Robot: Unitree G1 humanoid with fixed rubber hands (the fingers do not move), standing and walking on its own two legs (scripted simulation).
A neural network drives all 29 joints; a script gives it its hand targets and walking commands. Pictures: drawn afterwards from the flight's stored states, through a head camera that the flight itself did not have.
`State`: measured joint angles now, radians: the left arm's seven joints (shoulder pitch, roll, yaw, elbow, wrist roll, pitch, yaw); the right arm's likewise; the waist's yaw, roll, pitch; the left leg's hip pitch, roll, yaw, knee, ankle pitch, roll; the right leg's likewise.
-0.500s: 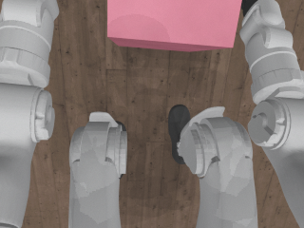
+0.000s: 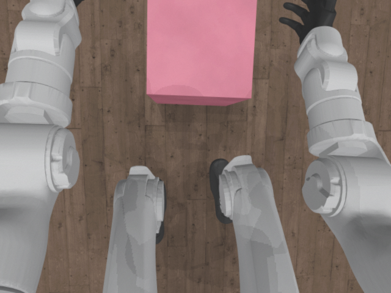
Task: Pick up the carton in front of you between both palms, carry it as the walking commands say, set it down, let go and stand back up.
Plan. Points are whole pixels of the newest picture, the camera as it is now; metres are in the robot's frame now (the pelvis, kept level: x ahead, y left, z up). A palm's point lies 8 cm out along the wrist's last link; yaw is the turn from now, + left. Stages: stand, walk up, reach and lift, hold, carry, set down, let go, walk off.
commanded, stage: set down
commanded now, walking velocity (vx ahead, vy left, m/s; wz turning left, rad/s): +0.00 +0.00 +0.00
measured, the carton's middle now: (196, 60) +0.54 -0.05 -0.33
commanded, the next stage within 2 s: let go in 0.56 s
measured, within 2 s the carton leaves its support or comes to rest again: neither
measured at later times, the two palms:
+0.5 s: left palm out of the picture +0.59 +0.17 +0.04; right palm out of the picture +0.52 -0.22 +0.04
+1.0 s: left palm out of the picture +0.46 +0.19 +0.14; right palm out of the picture +0.42 -0.25 +0.15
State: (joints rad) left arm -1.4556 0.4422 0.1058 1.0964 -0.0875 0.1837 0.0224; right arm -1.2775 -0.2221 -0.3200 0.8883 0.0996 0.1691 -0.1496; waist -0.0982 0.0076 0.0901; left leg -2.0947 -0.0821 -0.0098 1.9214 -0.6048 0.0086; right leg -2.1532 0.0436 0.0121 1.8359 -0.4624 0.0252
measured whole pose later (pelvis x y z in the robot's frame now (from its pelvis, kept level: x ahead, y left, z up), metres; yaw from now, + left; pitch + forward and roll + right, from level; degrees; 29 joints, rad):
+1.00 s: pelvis +0.07 -0.02 +0.26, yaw +2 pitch +35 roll +1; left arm -0.57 0.19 0.22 0.66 0.08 0.10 0.02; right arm -0.47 -0.19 -0.21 0.58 -0.07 0.10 0.07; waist -0.07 -0.01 -0.06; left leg -1.10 -0.06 -0.07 0.83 -0.33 -0.01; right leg -1.16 0.03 0.02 0.81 -0.24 -0.01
